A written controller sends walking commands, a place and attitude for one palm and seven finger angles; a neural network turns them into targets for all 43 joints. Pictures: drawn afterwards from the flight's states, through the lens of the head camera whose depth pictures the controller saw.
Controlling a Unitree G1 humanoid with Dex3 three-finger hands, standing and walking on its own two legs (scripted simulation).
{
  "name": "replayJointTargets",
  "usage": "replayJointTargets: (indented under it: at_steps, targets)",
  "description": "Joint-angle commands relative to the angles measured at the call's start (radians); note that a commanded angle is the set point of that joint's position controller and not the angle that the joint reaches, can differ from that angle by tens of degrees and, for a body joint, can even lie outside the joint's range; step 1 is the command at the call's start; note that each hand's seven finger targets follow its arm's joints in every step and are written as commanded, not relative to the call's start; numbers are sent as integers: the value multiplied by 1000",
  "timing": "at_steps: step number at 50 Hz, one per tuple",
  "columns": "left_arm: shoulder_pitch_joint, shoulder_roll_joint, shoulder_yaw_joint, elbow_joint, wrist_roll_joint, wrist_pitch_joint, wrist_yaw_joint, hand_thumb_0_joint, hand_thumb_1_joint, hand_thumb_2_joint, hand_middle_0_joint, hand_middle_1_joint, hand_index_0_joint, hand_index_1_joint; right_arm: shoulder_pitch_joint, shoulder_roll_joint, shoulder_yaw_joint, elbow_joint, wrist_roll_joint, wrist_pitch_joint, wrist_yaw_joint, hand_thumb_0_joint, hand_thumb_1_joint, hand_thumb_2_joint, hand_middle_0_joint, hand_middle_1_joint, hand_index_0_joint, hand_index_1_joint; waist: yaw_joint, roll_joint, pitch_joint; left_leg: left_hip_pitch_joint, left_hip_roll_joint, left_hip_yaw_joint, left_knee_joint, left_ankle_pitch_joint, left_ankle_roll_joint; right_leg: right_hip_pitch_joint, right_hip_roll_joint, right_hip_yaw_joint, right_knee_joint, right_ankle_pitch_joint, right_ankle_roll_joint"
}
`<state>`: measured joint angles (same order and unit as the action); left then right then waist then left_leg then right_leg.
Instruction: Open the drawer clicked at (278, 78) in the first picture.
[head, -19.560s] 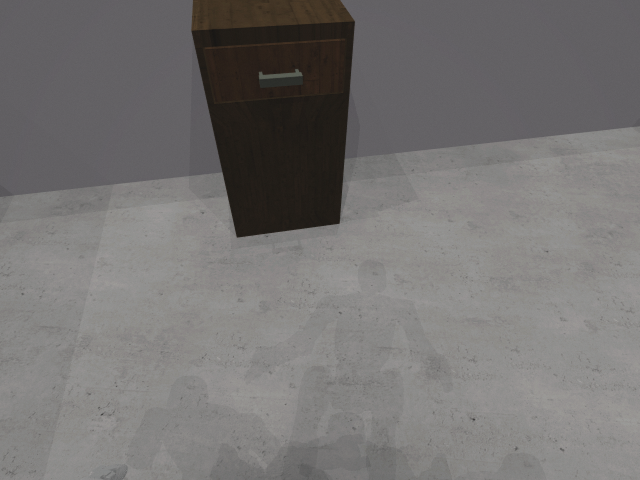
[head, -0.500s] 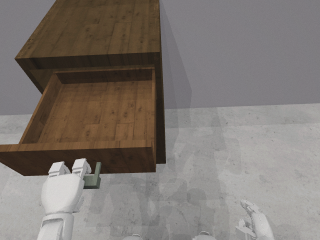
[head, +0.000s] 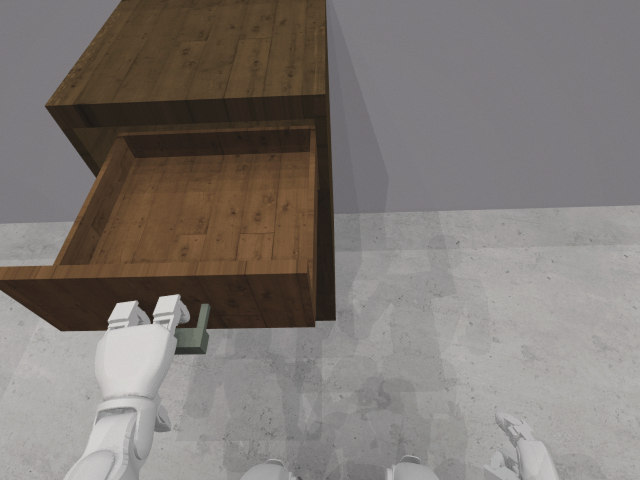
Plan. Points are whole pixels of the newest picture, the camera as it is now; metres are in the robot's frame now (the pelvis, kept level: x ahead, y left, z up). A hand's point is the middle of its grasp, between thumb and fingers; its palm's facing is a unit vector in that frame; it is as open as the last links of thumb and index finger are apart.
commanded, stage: lift the hand off the handle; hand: left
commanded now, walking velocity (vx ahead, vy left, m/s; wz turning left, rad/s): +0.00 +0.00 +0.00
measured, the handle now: (162, 326) +0.30 +0.25 -0.01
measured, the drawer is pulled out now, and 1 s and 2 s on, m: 0.30 0.29 0.29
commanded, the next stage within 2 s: draw the hand back to the body in 1.34 s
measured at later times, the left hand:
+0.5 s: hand (140, 344) +0.26 +0.26 +0.02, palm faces +0.01 -0.05 -1.00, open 13.1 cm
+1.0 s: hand (106, 304) +0.27 +0.26 +0.10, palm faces +0.08 -0.07 -0.99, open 13.6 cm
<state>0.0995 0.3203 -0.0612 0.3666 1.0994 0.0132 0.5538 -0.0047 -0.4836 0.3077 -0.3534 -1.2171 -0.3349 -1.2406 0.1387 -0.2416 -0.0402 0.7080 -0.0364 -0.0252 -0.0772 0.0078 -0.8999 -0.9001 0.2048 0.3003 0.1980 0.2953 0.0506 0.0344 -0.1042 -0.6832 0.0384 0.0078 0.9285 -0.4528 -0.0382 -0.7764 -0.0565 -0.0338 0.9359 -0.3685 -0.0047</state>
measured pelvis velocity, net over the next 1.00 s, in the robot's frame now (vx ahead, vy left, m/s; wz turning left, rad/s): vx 0.04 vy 0.01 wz -0.01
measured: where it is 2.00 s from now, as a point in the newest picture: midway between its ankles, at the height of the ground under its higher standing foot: outside the picture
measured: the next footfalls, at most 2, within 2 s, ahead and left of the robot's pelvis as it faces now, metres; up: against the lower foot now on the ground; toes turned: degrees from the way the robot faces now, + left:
none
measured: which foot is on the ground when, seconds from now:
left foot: down 0.00-1.00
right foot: down 0.00-1.00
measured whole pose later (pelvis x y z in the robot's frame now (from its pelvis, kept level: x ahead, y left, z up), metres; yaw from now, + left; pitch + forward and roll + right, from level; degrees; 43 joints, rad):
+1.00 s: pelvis +0.04 +0.01 +0.05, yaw -1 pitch +2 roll +1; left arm 0.21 0.39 -0.05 -0.05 0.99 0.07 0.25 -0.01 -0.49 0.31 -0.32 -1.20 -0.36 -1.22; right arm 0.07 -0.22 -0.01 0.68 -0.02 0.02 -0.05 0.01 -0.90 -0.90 0.20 0.30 0.20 0.30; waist 0.12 0.08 -0.03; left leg -0.24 0.03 0.02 0.53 -0.33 -0.03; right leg -0.34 -0.05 -0.04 0.57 -0.27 0.01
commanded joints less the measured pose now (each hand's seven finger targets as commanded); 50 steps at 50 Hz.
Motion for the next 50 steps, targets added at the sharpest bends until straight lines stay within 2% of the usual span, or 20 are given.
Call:
replayJointTargets:
  at_steps: [1,6,8,10,11,12,16,19,22,24,27,30,32,36,38,40,42,44,47,50]
  targets:
    - [-277,206,103,-123,0,6,21,0,-500,300,-300,-1200,-300,-1200,-64,-109,-34,-126,2,-53,-17,0,-900,-900,200,300,200,300,-33,-67,-229,48,-81,36,-136,65,56,191,52,21,-193,8,-17]
    - [-341,223,99,-177,-10,3,12,0,-500,300,-300,-1200,-300,-1200,-74,-103,-32,-138,7,-52,-28,0,-900,-900,200,300,200,300,-26,-22,-265,104,-86,37,-165,78,58,235,54,23,-218,17,-17]
    - [-336,268,143,-203,-21,-1,9,0,-500,300,-300,-1200,-300,-1200,-74,-105,-29,-139,7,-49,-33,0,-900,-900,200,300,200,300,-12,-30,-285,116,-86,36,-179,96,58,274,55,23,-222,31,-17]
    - [-350,231,109,-237,-27,-12,4,0,-500,300,-300,-1200,-300,-1200,-80,-98,-28,-148,9,-53,-34,0,-900,-900,200,300,200,300,-24,-20,-262,138,-85,34,-195,102,57,273,56,19,-239,36,-16]
    - [-353,239,119,-259,-33,-22,5,0,-500,300,-300,-1200,-300,-1200,-76,-100,-29,-148,8,-57,-33,0,-900,-900,200,300,200,300,-21,-17,-273,153,-84,32,-201,115,57,284,57,15,-239,48,-17]
    - [-337,264,145,-274,-36,-26,6,0,-500,300,-300,-1200,-300,-1200,-87,-102,-27,-151,5,-58,-35,0,-900,-900,200,300,200,300,-14,-16,-274,163,-83,33,-207,127,57,297,57,17,-245,57,-18]
    - [-282,252,147,-277,-45,-25,-1,0,-500,300,-300,-1200,-300,-1200,-91,-98,-26,-147,9,-57,-30,0,-900,-900,200,300,200,300,-11,-17,-232,185,-82,35,-239,142,53,317,60,12,-271,74,-18]
    - [-260,251,144,-314,-50,-16,-12,0,-500,300,-300,-1200,-300,-1200,-99,-101,-28,-154,12,-56,-24,0,-900,-900,200,300,200,300,-2,13,-231,224,-80,35,-271,171,49,346,62,6,-284,99,-22]
    - [-221,261,158,-356,-59,-8,-25,0,-500,300,-300,-1200,-300,-1200,-106,-104,-27,-162,13,-52,-21,0,-900,-900,200,300,200,300,7,3,-242,252,-78,35,-293,215,47,393,63,5,-298,142,-23]
    - [-188,220,125,-377,-64,-1,-39,0,-500,300,-300,-1200,-300,-1200,-110,-99,-29,-165,16,-54,-14,0,-900,-900,200,300,200,300,4,-4,-209,271,-75,36,-312,233,45,400,63,-4,-309,160,-22]
    - [-195,243,133,-370,-61,19,-66,0,-500,300,-300,-1200,-300,-1200,-127,-102,-23,-160,17,-46,-15,0,-900,-900,200,300,200,300,4,-22,-177,288,-72,37,-339,233,47,418,65,0,-339,151,-21]
    - [-198,242,123,-439,-64,16,-94,0,-500,300,-300,-1200,-300,-1200,-138,-95,-22,-171,17,-46,-13,0,-900,-900,200,300,200,300,17,14,-182,327,-72,38,-363,266,46,453,63,-6,-348,182,-23]
    - [-170,278,163,-469,-70,9,-108,0,-500,300,-300,-1200,-300,-1200,-139,-96,-22,-172,14,-44,-14,0,-900,-900,200,300,200,300,29,19,-200,351,-73,37,-372,313,44,495,64,-1,-357,229,-24]
    - [-80,237,142,-497,-77,8,-137,0,-500,300,-300,-1200,-300,-1200,-155,-84,-20,-174,16,-41,-2,0,-900,-900,200,300,200,300,35,9,-153,369,-68,39,-393,348,42,504,65,-7,-373,261,-21]
    - [-125,246,133,-529,-80,14,-156,0,-500,300,-300,-1200,-300,-1200,-161,-88,-14,-172,15,-35,2,0,-900,-900,200,300,200,300,25,8,-136,385,-66,38,-406,354,42,514,62,-4,-387,269,-19]
    - [-108,236,120,-549,-82,25,-178,0,-500,300,-300,-1200,-300,-1200,-168,-85,-13,-176,15,-31,4,0,-900,-900,200,300,200,300,33,11,-147,407,-67,39,-417,374,43,533,65,-8,-394,283,-19]
    - [-137,264,138,-568,-87,28,-198,0,-500,300,-300,-1200,-300,-1200,-171,-89,-10,-174,12,-26,4,0,-900,-900,200,300,200,300,34,4,-140,420,-65,34,-434,386,42,554,65,-4,-411,289,-20]
    - [-98,231,107,-603,-91,31,-218,0,-500,300,-300,-1200,-300,-1200,-174,-82,-9,-180,11,-24,12,0,-900,-900,200,300,200,300,40,10,-141,443,-65,34,-441,421,43,569,64,-12,-413,319,-18]
    - [-16,267,151,-597,-98,56,-259,0,-500,300,-300,-1200,-300,-1200,-184,-89,-5,-181,11,-9,19,0,-900,-900,200,300,200,300,64,-16,-130,448,-64,37,-466,451,41,622,65,-4,-437,356,-20]
    - [40,252,135,-661,-110,76,-300,0,-500,300,-300,-1200,-300,-1200,-197,-85,3,-195,14,4,30,0,-900,-900,200,300,200,300,70,-24,-112,456,-64,41,-482,481,44,653,63,-10,-444,394,-16]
